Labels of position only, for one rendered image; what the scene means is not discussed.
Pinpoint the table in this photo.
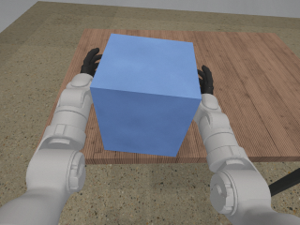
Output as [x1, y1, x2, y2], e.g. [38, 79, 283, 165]
[34, 28, 300, 197]

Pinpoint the right robot hand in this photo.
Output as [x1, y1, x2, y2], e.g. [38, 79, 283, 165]
[197, 65, 214, 95]

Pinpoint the carton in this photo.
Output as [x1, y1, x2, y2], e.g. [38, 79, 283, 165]
[90, 33, 202, 157]

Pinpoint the right robot forearm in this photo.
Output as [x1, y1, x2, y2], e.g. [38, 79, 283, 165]
[193, 93, 271, 198]

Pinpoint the robot right upper arm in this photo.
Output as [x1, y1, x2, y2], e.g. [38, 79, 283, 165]
[209, 170, 300, 225]

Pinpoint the robot left upper arm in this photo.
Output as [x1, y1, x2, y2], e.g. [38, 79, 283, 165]
[0, 148, 86, 225]

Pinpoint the left robot forearm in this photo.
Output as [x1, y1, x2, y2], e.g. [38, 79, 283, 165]
[25, 73, 94, 188]

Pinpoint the left robot hand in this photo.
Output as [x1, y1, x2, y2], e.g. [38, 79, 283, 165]
[80, 48, 103, 78]

